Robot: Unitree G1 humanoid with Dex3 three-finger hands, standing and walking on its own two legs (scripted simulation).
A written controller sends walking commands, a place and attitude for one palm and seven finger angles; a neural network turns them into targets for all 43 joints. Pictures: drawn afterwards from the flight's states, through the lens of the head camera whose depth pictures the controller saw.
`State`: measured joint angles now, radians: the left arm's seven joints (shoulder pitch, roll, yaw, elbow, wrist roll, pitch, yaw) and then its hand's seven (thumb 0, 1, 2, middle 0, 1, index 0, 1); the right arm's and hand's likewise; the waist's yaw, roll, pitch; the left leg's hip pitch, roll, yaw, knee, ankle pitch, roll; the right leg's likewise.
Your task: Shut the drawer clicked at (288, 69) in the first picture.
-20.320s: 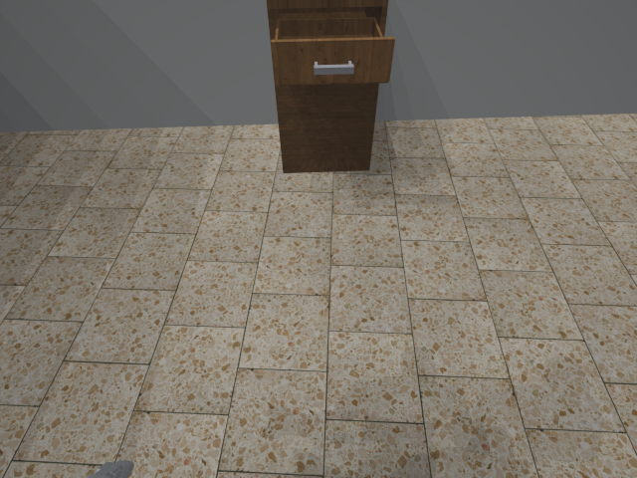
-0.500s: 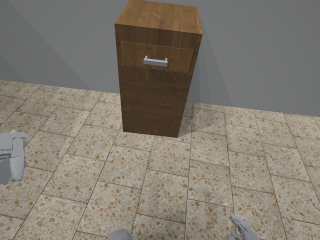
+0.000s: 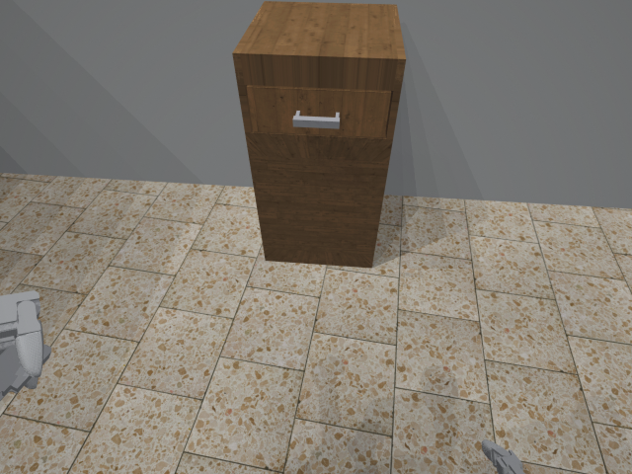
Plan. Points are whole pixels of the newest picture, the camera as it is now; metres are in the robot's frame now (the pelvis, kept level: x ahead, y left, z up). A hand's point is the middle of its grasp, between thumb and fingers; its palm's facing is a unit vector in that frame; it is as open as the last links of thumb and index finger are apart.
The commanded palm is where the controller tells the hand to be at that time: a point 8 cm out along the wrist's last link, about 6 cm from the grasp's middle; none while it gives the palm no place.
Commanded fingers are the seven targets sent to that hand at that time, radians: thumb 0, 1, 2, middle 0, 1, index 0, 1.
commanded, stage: stop stepping back and stand still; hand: left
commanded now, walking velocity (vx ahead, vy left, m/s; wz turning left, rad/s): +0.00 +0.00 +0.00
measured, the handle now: (317, 118) +1.02 +0.05 -0.08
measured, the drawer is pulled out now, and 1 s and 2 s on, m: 0.00 0.00 0.00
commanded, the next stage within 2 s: let the arm hang, fingers relaxed in 0.86 s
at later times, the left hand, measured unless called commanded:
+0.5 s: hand (72, 320) +0.22 +0.25 +0.16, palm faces +0.33 -0.81 -0.49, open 3.2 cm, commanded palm +0.16 +0.29 +0.18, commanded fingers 0.00 0.90 0.90 -1.40 -1.60 -1.40 -1.60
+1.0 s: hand (63, 337) +0.22 +0.27 +0.13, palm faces +0.27 -0.82 -0.51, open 3.2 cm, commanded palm none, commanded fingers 0.00 0.90 0.90 -1.28 -1.47 -1.28 -1.47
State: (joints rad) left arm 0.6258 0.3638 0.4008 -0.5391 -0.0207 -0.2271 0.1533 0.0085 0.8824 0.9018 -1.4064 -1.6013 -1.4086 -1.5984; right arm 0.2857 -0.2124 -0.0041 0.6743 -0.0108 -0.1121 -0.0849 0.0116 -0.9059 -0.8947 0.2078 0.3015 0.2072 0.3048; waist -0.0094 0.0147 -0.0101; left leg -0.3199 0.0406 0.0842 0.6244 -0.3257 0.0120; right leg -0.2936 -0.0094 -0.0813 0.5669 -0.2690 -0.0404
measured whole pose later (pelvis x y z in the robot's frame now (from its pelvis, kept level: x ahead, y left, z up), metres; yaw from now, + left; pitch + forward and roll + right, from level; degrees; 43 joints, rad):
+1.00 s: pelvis +0.02 +0.03 +0.01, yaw +0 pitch +1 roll -1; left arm 0.55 0.39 0.30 -0.39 0.00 -0.22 0.10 0.01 0.89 0.90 -1.40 -1.60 -1.40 -1.60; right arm 0.19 -0.23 -0.01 0.66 0.01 -0.13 -0.04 0.01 -0.91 -0.89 0.21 0.30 0.21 0.30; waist 0.00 0.04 0.01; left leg -0.27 0.02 0.09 0.50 -0.25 0.03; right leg -0.25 -0.03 -0.07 0.47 -0.23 0.01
